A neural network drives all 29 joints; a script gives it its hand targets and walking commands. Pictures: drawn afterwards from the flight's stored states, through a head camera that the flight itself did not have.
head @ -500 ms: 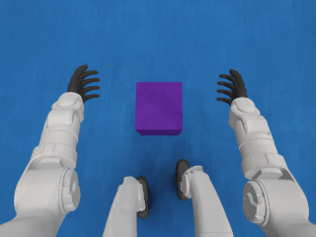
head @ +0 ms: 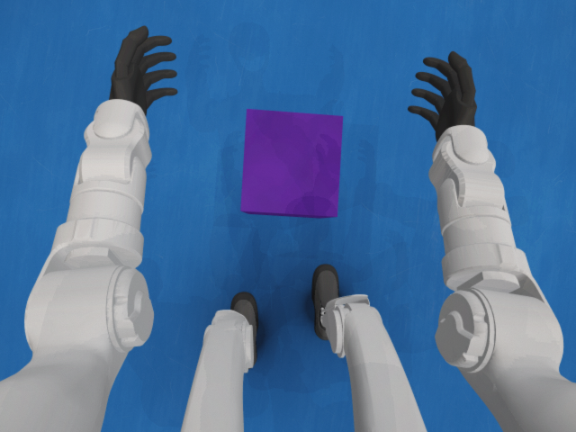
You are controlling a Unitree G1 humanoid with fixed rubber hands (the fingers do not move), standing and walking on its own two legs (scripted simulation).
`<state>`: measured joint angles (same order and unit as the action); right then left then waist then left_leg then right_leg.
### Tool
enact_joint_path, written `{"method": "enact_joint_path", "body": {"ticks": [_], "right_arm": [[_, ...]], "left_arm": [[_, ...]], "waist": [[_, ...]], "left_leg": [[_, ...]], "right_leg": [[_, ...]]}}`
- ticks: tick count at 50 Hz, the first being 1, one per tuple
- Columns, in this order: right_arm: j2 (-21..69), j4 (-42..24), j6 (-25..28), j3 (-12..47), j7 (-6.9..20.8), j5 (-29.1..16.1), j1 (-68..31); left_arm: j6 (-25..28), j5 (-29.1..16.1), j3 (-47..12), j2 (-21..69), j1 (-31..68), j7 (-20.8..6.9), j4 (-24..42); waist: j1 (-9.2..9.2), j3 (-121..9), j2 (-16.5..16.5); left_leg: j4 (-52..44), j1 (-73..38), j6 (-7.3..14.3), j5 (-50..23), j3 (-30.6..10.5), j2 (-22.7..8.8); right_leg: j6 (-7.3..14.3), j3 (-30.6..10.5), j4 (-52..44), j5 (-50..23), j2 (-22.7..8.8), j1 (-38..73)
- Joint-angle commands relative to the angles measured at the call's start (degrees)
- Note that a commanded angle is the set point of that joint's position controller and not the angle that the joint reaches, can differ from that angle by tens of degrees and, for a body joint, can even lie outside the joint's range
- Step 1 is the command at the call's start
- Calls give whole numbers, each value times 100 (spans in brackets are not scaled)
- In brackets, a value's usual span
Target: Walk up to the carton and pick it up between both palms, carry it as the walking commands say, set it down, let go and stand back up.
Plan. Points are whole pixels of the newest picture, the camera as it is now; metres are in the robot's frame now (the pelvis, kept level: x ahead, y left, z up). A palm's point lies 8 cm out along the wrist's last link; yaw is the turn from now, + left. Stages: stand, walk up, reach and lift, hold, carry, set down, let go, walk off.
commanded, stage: reach and lift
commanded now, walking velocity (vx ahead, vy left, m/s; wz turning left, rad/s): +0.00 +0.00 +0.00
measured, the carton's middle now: (289, 171) +0.49 -0.04 -0.53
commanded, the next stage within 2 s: none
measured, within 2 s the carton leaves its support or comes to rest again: neither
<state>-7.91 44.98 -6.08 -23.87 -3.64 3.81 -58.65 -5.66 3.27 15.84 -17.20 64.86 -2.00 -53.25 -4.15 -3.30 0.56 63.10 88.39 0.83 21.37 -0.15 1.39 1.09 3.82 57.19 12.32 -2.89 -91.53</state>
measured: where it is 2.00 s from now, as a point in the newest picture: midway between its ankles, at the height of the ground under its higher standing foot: (285, 329)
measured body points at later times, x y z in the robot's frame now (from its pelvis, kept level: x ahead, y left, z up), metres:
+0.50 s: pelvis -0.03 +0.00 -0.15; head +0.31 +0.00 +0.15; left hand +0.53 +0.16 -0.29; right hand +0.49 -0.23 -0.29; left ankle +0.04 +0.11 -0.62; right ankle +0.10 -0.12 -0.62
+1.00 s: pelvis -0.05 +0.00 -0.26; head +0.32 -0.01 +0.00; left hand +0.53 +0.15 -0.43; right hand +0.48 -0.22 -0.43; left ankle +0.04 +0.11 -0.62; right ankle +0.10 -0.12 -0.62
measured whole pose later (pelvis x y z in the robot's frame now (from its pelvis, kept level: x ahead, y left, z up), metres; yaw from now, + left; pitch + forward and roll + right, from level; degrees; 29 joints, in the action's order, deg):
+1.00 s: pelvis -0.05 +0.00 -0.26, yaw -1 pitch +41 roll -1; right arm -17.0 64.3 -2.4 -11.1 -9.1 -12.4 -80.0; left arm -4.6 -12.0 0.3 -22.8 83.9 5.8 -65.0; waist -3.3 15.5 -0.3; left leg 122.4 126.1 1.0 37.5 0.6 0.5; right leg 2.1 2.6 114.5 23.9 -3.7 -131.7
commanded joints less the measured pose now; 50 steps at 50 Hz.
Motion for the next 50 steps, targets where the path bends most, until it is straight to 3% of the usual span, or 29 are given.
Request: {"method": "enact_joint_path", "body": {"ticks": [1,7,16,20,33,50], "right_arm": [[-593,-371,164,-248,84,87,-994],[-824,0,192,-328,62,23,-1316],[-1002,-244,139,167,-117,-527,-1616],[-1108,-319,68,407,-227,-778,-1857],[-1346,681,160,702,-472,-1100,-2663],[-1660,1469,523,1309,-561,-1688,-3560]], "left_arm": [[46,128,31,-361,1312,56,583],[-66,38,-82,-264,1563,235,470],[-103,-406,-362,-628,1683,490,768],[-141,-665,-582,-753,1947,570,839],[-64,-1081,-992,-964,2778,691,-108],[252,-1601,-1564,-1205,3547,796,-652]], "waist": [[-75,-5128,567],[-119,-5218,580],[18,-6383,256],[30,-6624,244],[-8,-5520,332],[-12,-5032,242]], "left_leg": [[-304,-1634,-276,-1963,-228,280],[580,-1035,-383,-1281,-197,303],[1814,215,-350,-1128,1,383],[2286,548,-298,-840,83,357],[3381,1434,-215,141,84,185],[4660,1819,-172,34,-70,23]], "right_leg": [[-196,-270,651,-1932,599,3443],[-193,-198,1505,-1115,629,2459],[-217,-268,2865,-1694,625,2683],[-207,-262,3361,-1622,609,2623],[-152,-216,4389,-514,488,1410],[-154,-381,5678,-732,324,1117]]}}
